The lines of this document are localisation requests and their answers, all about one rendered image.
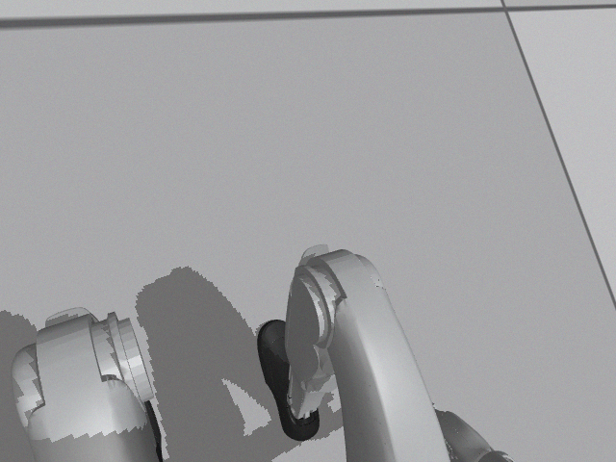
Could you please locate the left robot foot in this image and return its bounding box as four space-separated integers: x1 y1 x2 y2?
144 400 163 462

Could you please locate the right robot hand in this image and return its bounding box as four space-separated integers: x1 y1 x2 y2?
432 403 494 462

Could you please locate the right robot foot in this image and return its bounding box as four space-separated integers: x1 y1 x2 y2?
257 320 320 441

